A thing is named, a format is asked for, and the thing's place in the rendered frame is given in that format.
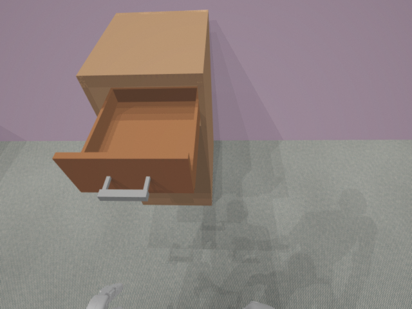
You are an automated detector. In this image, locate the cabinet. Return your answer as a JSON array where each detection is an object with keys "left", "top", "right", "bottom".
[{"left": 76, "top": 10, "right": 214, "bottom": 206}]

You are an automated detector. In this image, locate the drawer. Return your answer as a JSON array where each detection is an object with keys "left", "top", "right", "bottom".
[{"left": 52, "top": 86, "right": 200, "bottom": 193}]

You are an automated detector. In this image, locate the robot left hand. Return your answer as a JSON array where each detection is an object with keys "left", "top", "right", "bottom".
[{"left": 86, "top": 283, "right": 124, "bottom": 309}]

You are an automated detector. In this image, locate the handle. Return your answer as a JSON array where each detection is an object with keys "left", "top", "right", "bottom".
[{"left": 97, "top": 176, "right": 151, "bottom": 201}]

